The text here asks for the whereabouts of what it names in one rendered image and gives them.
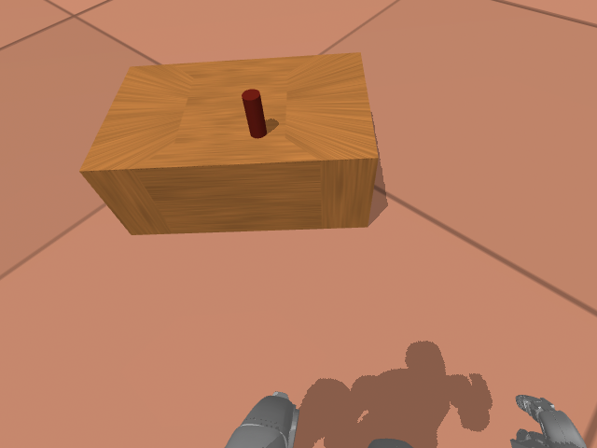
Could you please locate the can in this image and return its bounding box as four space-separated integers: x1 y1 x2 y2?
242 89 267 138

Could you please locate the right robot hand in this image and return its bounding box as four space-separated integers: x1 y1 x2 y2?
510 395 587 448

